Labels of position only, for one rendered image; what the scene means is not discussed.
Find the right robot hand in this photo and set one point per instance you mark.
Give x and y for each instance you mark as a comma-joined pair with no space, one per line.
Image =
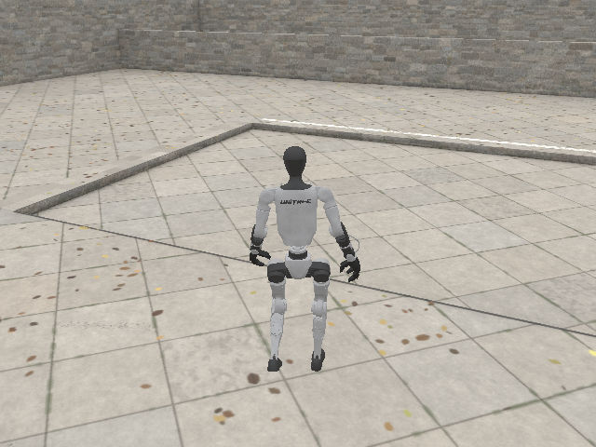
354,266

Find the robot right forearm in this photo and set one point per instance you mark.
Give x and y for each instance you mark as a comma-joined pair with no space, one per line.
346,246

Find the left robot upper arm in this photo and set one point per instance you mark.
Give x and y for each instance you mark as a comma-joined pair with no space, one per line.
266,197

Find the left robot shin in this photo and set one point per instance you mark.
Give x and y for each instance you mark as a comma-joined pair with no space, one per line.
276,330

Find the left robot hand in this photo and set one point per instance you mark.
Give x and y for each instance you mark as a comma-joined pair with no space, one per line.
256,261

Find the robot head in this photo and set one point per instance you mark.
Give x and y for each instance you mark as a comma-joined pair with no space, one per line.
294,160

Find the robot left forearm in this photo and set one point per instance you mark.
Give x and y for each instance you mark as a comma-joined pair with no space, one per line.
256,243

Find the right robot upper arm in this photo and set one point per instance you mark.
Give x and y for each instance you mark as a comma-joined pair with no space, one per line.
325,195

